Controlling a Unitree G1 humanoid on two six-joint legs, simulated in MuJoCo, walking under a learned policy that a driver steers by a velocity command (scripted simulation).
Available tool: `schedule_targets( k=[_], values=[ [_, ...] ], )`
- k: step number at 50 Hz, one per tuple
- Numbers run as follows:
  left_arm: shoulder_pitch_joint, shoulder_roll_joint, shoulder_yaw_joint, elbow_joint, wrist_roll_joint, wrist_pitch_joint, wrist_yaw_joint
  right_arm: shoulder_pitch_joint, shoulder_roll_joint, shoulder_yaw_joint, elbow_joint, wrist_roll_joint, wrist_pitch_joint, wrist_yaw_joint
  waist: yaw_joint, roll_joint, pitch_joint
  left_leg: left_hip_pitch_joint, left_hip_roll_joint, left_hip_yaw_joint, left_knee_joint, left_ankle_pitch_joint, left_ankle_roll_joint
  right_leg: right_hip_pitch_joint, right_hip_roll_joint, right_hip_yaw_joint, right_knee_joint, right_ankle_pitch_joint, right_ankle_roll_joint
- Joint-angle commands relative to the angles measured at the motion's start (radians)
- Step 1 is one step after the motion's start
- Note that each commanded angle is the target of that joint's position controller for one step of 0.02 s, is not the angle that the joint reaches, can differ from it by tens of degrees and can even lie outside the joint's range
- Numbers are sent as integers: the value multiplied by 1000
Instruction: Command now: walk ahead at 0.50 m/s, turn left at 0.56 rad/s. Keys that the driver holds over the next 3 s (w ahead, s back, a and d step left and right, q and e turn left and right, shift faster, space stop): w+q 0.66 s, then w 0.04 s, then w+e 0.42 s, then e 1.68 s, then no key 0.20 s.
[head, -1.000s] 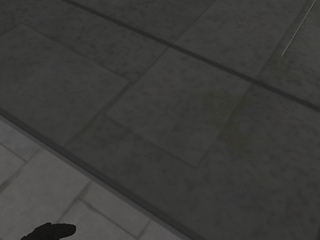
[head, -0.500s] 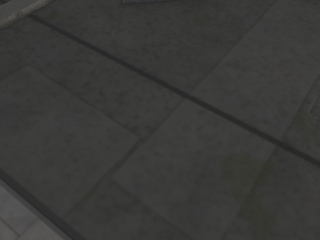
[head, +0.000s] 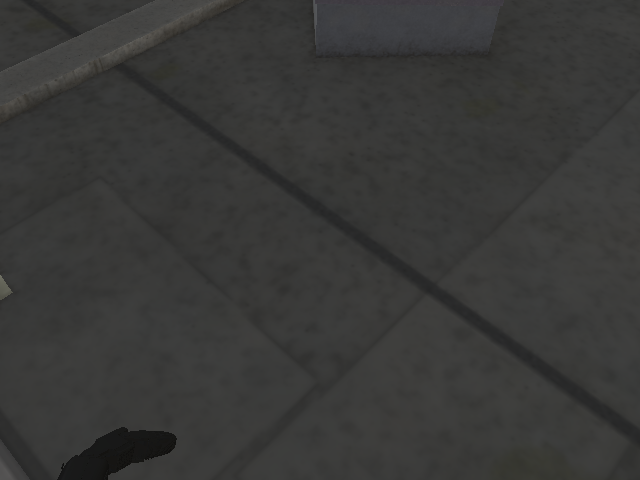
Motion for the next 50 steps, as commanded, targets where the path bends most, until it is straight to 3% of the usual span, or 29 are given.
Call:
schedule_targets(
  k=[1,2,3,4,5,7,11,16,21,22,24,26,27,28,29,30,31,32,33,35,37,40,43,48,50],
  values=[
    [388,251,82,12,24,-33,44,-70,-80,-13,-99,18,-32,5,239,-89,-280,-276,108,-12,486,382,14,620,-280,285,-104,-267,-97],
    [349,317,99,7,25,-11,47,40,-41,-4,-131,36,-25,5,158,-309,-328,-561,-28,104,686,-173,-10,750,-465,717,-232,-370,-205],
    [294,224,91,5,11,2,42,20,-124,-13,-90,1,-5,-6,138,-136,-202,-646,79,113,774,-98,-5,637,-435,698,-229,-468,-206],
    [247,138,70,-6,3,1,37,-54,-129,-16,-89,-7,0,4,141,-31,-95,-632,110,119,763,5,-10,521,-376,528,-240,-394,-181],
    [226,107,62,5,7,-3,31,-95,-105,-12,-95,-6,2,14,128,-14,-40,-610,139,129,730,59,-19,442,-323,386,-267,-234,-165],
    [245,93,58,33,3,-17,31,-114,-86,-10,-99,-23,21,34,114,-79,-16,-580,168,149,703,95,-35,384,-259,217,-291,-40,-140],
    [290,105,69,73,-16,-46,15,-186,-62,-4,-139,-27,43,51,99,-70,-17,-642,186,160,699,177,-54,390,-269,83,-325,151,-165],
    [339,106,75,115,-11,-38,13,-352,-34,16,-201,-23,38,70,122,-58,38,-691,199,214,508,344,-70,393,-239,-82,-344,250,-145],
    [400,141,86,151,-12,-28,21,-501,-22,34,-255,-22,31,84,167,-64,70,-609,187,316,264,350,-19,466,-252,-180,-317,326,-121],
    [415,147,88,160,-10,-22,24,-510,-25,33,-263,-25,31,83,167,-63,69,-595,175,332,237,313,-3,498,-261,-194,-290,383,-116],
    [424,171,92,173,-7,-8,33,-483,-36,28,-261,-31,32,74,144,-77,37,-510,122,372,199,214,37,546,-271,-235,-170,673,-102],
    [427,200,98,177,-7,9,39,-313,-69,8,-214,-38,23,59,69,-78,-72,-297,45,381,141,147,89,536,-270,-266,114,845,-94],
    [414,198,96,162,-8,13,38,-138,-109,-15,-155,-47,16,45,-12,-26,-169,-49,54,320,80,166,128,395,-249,-283,361,685,-68],
    [446,101,72,98,-19,8,23,-65,-226,-48,-150,-48,19,26,-2,174,-295,288,343,-103,47,12,232,15,-156,-285,714,60,-17],
    [375,126,80,42,-8,0,14,-67,-273,-60,-178,-11,28,19,-4,213,-368,374,509,-553,-112,125,328,-219,10,-116,929,-432,16],
    [255,152,86,17,-4,-4,11,-74,-247,-56,-155,1,34,9,-19,88,-235,308,462,-391,-126,233,299,-318,-53,-11,930,-329,6],
    [255,127,75,16,-16,-15,10,-119,-199,-44,-142,6,31,1,28,61,-114,157,434,-260,-134,353,269,-294,-92,-19,846,-240,1],
    [276,119,73,31,-10,-16,10,-159,-159,-33,-137,7,25,-4,81,22,-46,30,374,-172,-152,439,221,-226,-123,-15,738,-213,3],
    [299,116,73,36,7,-1,10,-198,-136,-24,-139,12,19,-6,121,25,-18,-65,324,-110,-167,508,201,-157,-133,-12,686,-217,14],
    [349,102,72,58,23,34,2,-209,-105,-12,-140,13,-3,1,149,39,-52,-120,290,-50,-188,587,196,-82,-131,-27,638,-205,29],
    [330,73,65,61,21,45,-9,-176,-107,-11,-110,11,-23,6,147,41,-45,-138,281,-2,-239,570,186,-91,-133,-47,565,-131,31],
    [211,76,67,36,8,48,-13,-110,-111,-10,-65,11,-38,9,104,60,13,-93,277,42,-288,574,142,-180,-146,-53,442,4,20],
    [129,75,67,20,-3,44,-18,-74,-107,-4,-39,8,-47,8,73,70,27,-10,282,94,-303,592,102,-229,-131,-52,344,104,-4],
    [-11,59,60,-12,-1,35,-38,-19,-77,14,12,-9,-51,-9,28,61,95,98,319,177,-328,649,76,-266,-69,-64,187,147,-49],
    [-32,54,55,-24,0,31,-43,-17,-90,15,28,-14,-50,-20,34,72,98,144,331,216,-303,739,62,-232,-41,-90,120,110,-71]
  ],
)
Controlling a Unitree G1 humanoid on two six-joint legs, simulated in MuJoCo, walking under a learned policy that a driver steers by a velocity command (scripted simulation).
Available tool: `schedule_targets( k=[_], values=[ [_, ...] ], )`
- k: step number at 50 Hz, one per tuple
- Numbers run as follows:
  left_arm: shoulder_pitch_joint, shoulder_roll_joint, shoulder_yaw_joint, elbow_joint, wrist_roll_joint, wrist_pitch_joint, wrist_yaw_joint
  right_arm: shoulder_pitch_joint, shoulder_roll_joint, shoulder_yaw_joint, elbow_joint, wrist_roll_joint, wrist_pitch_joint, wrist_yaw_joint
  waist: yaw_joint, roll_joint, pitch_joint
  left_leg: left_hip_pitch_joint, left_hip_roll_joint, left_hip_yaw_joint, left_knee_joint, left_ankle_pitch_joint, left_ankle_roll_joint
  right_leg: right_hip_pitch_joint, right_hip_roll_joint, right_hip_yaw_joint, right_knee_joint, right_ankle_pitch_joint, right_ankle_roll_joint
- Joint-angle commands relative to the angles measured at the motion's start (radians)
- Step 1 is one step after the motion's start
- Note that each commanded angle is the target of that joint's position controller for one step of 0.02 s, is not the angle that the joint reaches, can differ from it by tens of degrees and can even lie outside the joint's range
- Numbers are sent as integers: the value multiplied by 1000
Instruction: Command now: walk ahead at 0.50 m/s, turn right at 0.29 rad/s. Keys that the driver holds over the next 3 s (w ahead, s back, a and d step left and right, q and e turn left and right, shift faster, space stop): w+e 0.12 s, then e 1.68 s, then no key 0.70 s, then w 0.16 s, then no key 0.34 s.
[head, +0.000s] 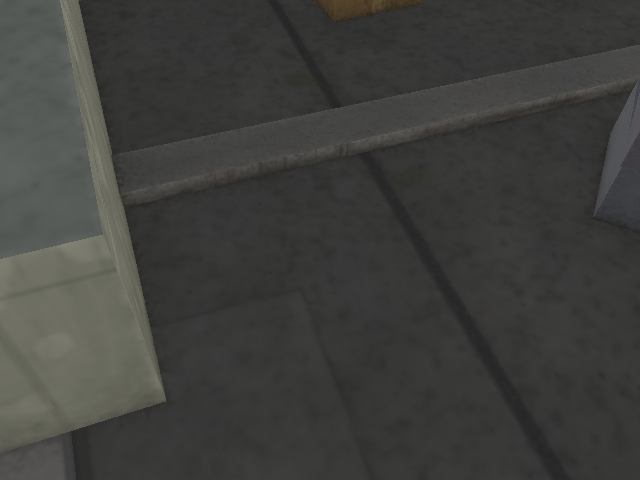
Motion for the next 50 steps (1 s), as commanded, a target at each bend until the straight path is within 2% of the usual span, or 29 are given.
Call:
schedule_targets(
  k=[1,3,4,5,6,7,8,9,10,11,12,14,15,17,21,26,29,31,32,33,34,35,36,37,39,40,42,45,50],
  values=[
    [-148,55,6,-106,2,-25,-8,44,-120,-18,-7,-8,-10,-18,-14,108,79,6,320,-6,47,692,32,-8,47,-39,-89,-45,-42],
    [-75,69,12,-82,3,-25,0,24,-143,-18,-1,-12,-11,-27,29,135,20,32,325,32,194,1065,7,127,114,-93,-106,-141,-81],
    [26,90,23,-52,-1,-29,5,15,-165,-23,-2,-17,-4,-31,69,149,-40,42,316,51,343,1176,-2,221,150,-105,-120,-188,-98],
    [172,113,36,-7,4,-38,11,3,-179,-25,-6,-16,3,-32,134,143,-118,-16,306,71,545,1139,-9,398,168,-90,-183,-171,-125],
    [333,174,60,30,24,-41,24,-21,-183,-22,-37,-7,-3,-32,210,91,-212,-226,288,96,821,871,-23,667,45,70,-197,-204,-186],
    [357,308,99,18,31,-36,36,55,-83,-1,-88,22,-13,-14,151,-173,-325,-654,72,112,1286,55,-85,978,-277,613,-215,-67,-378],
    [296,257,92,15,-27,-28,32,-6,-145,-16,-89,-3,-18,-16,143,-50,-347,-758,44,-62,1392,-210,-78,962,-294,769,-312,182,-402],
    [223,234,87,8,-33,-27,34,-64,-132,-9,-115,7,-24,-13,110,-1,-195,-793,111,-93,1360,-124,-80,820,-271,564,-305,347,-374],
    [183,171,71,4,-30,-28,33,-87,-122,-3,-122,6,-28,-12,88,68,-115,-771,142,-75,1291,-90,-89,698,-233,456,-316,508,-341],
    [158,136,61,4,-32,-29,35,-98,-117,-5,-123,-2,-16,-12,59,95,-56,-743,163,-71,1224,-93,-100,598,-179,372,-334,565,-299],
    [142,112,52,8,-37,-28,39,-89,-111,-3,-130,-14,6,-12,29,85,-38,-698,174,-69,1155,-97,-117,521,-132,314,-357,571,-268],
    [140,139,55,9,-31,-36,37,-64,-86,1,-132,-21,43,-10,6,48,-59,-639,163,-44,1064,-91,-143,456,-89,261,-359,665,-250],
    [146,162,61,13,-31,-40,39,-66,-84,2,-138,-17,54,-12,1,32,-68,-631,159,-35,1025,-73,-156,436,-67,239,-358,702,-245],
    [153,175,65,12,-28,-35,42,-98,-80,4,-155,-13,64,-16,7,15,-89,-642,153,-21,937,-19,-172,435,-39,224,-345,715,-220],
    [200,173,68,15,-35,-6,52,-212,-93,5,-198,-5,76,-19,59,-21,-114,-669,148,-29,808,94,-176,488,-9,260,-303,612,-144],
    [240,183,79,6,-16,27,66,-312,-117,8,-233,5,70,-26,108,-32,-85,-725,134,-70,696,47,-153,600,-51,392,-243,552,-148],
    [213,196,86,-11,-9,36,68,-294,-133,8,-235,14,56,-33,94,-41,-64,-648,108,-97,579,-25,-125,602,-56,476,-196,525,-151],
    [141,200,86,-31,-18,36,67,-214,-140,6,-218,14,44,-36,33,-49,-49,-473,92,-100,374,32,-101,525,-8,506,-157,385,-103],
    [105,179,80,-50,-33,31,66,-151,-159,0,-201,2,34,-45,-2,-22,-69,-306,150,-140,253,180,-77,436,41,484,-87,277,-59],
    [174,102,60,-71,-43,25,65,-125,-247,-16,-211,-6,34,-59,36,197,-154,-135,419,-357,241,496,-3,341,137,322,144,-148,-3],
    [268,135,73,-64,-35,40,75,-136,-269,-22,-215,15,59,-51,71,326,-191,-113,577,-574,238,786,151,200,294,152,293,-748,20],
    [275,183,81,-34,2,51,76,-126,-218,-18,-216,26,72,-46,71,210,-167,-149,574,-536,245,750,186,175,206,130,457,-697,32],
    [226,189,86,-24,2,59,68,-169,-153,-2,-228,23,77,-47,71,135,-113,-214,501,-415,237,650,157,173,177,134,498,-607,41],
    [201,178,86,-26,-6,70,59,-225,-131,5,-240,14,85,-48,86,122,-72,-269,431,-309,208,527,116,181,154,128,502,-541,56],
    [184,162,80,-34,-15,86,39,-256,-145,0,-244,-3,85,-51,84,201,-52,-301,355,-187,191,496,90,181,149,97,524,-461,82],
    [180,158,77,-38,-22,89,33,-247,-147,-3,-239,-5,84,-48,81,203,-61,-297,345,-154,192,505,91,183,152,89,520,-441,89],
    [151,155,74,-50,-25,91,27,-219,-148,-8,-234,-4,79,-44,65,194,-78,-260,359,-125,195,490,102,169,145,83,485,-429,96],
    [116,135,64,-66,-16,97,21,-190,-162,-19,-217,-4,79,-42,48,209,-76,-243,392,-112,187,417,119,168,115,63,390,-442,95],
    [61,107,43,-96,-23,97,8,-193,-195,-37,-206,-12,87,-24,29,228,-71,-309,407,-49,198,290,102,309,83,-3,150,-459,59]
  ],
)
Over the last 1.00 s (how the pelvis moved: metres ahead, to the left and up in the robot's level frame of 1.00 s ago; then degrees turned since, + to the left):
0.50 0.13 0.01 23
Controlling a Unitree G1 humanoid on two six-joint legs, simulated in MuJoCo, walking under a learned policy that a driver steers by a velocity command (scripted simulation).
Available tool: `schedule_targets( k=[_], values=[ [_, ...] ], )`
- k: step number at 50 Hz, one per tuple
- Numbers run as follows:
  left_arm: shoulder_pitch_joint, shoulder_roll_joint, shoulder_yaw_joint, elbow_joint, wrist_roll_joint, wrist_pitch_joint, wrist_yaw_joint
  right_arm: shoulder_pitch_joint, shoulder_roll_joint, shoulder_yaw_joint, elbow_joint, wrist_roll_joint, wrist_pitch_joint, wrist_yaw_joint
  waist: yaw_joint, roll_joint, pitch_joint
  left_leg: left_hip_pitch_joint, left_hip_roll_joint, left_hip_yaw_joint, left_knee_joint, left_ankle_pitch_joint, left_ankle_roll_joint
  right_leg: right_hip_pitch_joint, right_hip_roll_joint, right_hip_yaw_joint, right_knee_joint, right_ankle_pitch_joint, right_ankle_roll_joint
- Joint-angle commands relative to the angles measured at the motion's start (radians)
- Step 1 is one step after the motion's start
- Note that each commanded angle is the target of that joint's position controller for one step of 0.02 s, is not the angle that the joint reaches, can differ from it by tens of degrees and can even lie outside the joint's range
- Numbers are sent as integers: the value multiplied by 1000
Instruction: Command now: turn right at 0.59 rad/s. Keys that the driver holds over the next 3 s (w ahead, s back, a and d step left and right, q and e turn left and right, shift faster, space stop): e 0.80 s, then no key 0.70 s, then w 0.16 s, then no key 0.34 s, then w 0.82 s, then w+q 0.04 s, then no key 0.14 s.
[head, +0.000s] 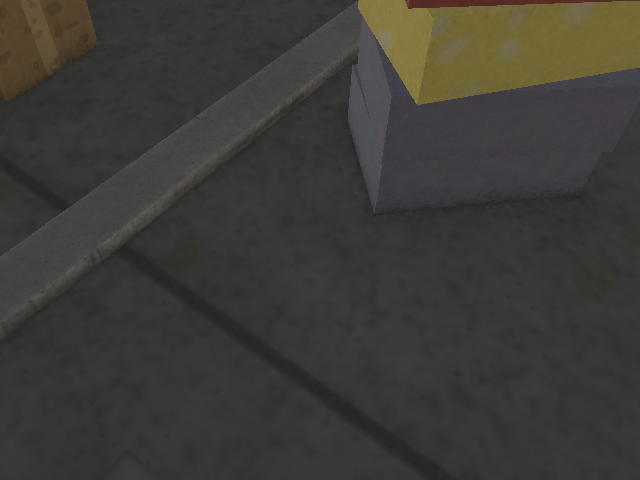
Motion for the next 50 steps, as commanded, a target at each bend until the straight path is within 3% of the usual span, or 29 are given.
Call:
schedule_targets(
  k=[1,3,5,6,7,8,9,10,12,13,15,20,24,29,32,33,34,35,36,37,38,41,45,50],
  values=[
    [5,56,5,-73,-5,-12,-5,3,-183,-55,-46,-4,-5,8,-11,203,-123,73,245,-157,-113,204,170,72,1,-64,-122,-19,-23],
    [15,56,4,-78,-8,-20,-6,6,-198,-62,-38,0,3,12,-5,201,-131,73,258,-145,-73,223,155,121,4,-84,-220,-2,-42],
    [67,59,5,-62,-4,-35,1,3,-199,-67,-32,10,12,16,35,140,-127,-3,236,-81,35,143,76,254,16,-77,-458,150,-75],
    [75,109,16,-60,9,-45,12,50,-166,-64,-22,7,17,23,32,-28,-94,-110,172,-7,199,-30,-3,301,-74,112,-627,160,-100],
    [63,263,47,-99,10,-51,19,51,-77,-40,-87,2,26,23,2,-302,-61,-371,-11,49,415,-458,-86,329,-382,538,-664,430,-209],
    [141,270,63,-80,17,-50,25,-68,-124,-46,-105,-4,41,3,98,-188,-49,-362,-26,-109,565,-453,-81,224,-401,514,-653,523,-312],
    [100,213,47,-71,13,-49,31,-61,-123,-49,-99,13,47,3,47,-137,-26,-350,-10,-149,609,-366,-74,196,-332,424,-647,482,-307],
    [25,166,33,-79,5,-47,35,-36,-130,-53,-80,23,42,8,8,-113,-7,-333,-3,-162,597,-270,-66,178,-254,345,-650,422,-265],
    [-28,127,23,-95,-3,-50,41,12,-150,-63,-47,2,34,15,-9,-137,-51,-315,-20,-145,625,-190,-67,227,-176,281,-625,512,-238],
    [-10,117,19,-93,-7,-52,39,18,-148,-65,-44,0,34,20,-6,-113,-84,-307,-27,-146,642,-183,-72,253,-172,281,-613,566,-242],
    [31,129,25,-81,-10,-59,35,4,-129,-62,-51,7,37,23,7,-78,-103,-327,-30,-155,625,-179,-80,303,-177,302,-601,595,-250],
    [98,146,36,-66,-1,-60,39,-52,-120,-57,-74,11,42,14,45,-101,-93,-349,-41,-173,491,-209,-85,349,-182,397,-591,521,-270],
    [107,166,45,-65,7,-58,37,-76,-117,-51,-89,17,34,9,51,-90,-103,-284,-66,-184,404,-236,-71,316,-177,463,-568,531,-277],
    [68,173,51,-63,9,-54,29,-60,-120,-43,-99,30,20,0,32,-102,-121,-133,-108,-197,263,-249,-44,255,-147,541,-542,596,-249],
    [5,160,50,-63,-5,-51,29,26,-113,-39,-79,30,5,-15,-30,-94,-117,75,-115,-195,-25,-118,-26,159,-83,549,-506,499,-170],
    [6,131,41,-67,-14,-54,33,45,-146,-46,-73,21,-3,-25,-34,-39,-120,183,-33,-256,-144,-73,-10,72,-28,502,-448,336,-115],
    [95,53,26,-63,-16,-57,33,14,-222,-57,-91,9,-2,-33,23,180,-144,269,219,-496,-226,-124,48,-30,93,322,-241,8,-56],
    [91,125,45,-61,4,-54,44,-48,-275,-67,-114,5,7,-22,18,227,-84,129,342,-640,-237,-27,162,-129,186,152,-71,-137,-39],
    [71,169,58,-54,22,-49,44,-35,-219,-57,-110,8,10,-14,23,148,-65,76,333,-581,-210,65,201,-102,112,155,76,-109,-33],
    [80,162,60,-35,19,-44,35,-74,-159,-39,-113,16,8,-8,44,116,-43,44,270,-476,-194,115,184,-90,100,150,144,-55,-31],
    [100,148,59,-18,12,-36,25,-106,-137,-33,-122,13,8,-6,56,121,-37,43,208,-380,-181,155,159,-86,97,135,198,-9,-21],
    [88,119,45,-13,3,-30,1,-73,-134,-33,-113,13,-2,-12,30,152,-58,123,158,-276,-152,260,152,-125,83,86,234,33,17],
    [19,82,27,-29,-2,-24,6,25,-151,-46,-68,16,-7,-5,-21,160,-75,237,189,-279,-113,346,184,-145,79,83,94,4,21],
    [-3,47,-2,-25,-9,-25,16,15,-167,-51,-40,10,-6,17,-23,210,-99,165,185,-248,-74,394,184,60,51,-5,-193,-30,-15]
  ],
)
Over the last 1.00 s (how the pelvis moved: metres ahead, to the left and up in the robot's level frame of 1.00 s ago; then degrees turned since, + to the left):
0.29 -0.01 0.00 -35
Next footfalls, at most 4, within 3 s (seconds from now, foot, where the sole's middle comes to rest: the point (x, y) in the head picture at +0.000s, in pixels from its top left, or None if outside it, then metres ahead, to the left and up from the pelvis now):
0.12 right None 0.02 -0.11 -0.78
0.66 left None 0.07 0.06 -0.78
1.10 right None -0.05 -0.11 -0.78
1.40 left None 0.05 0.08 -0.78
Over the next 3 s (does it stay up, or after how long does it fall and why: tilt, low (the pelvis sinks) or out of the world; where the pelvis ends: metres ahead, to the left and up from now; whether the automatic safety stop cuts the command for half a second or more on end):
stays up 0.34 -0.34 -0.01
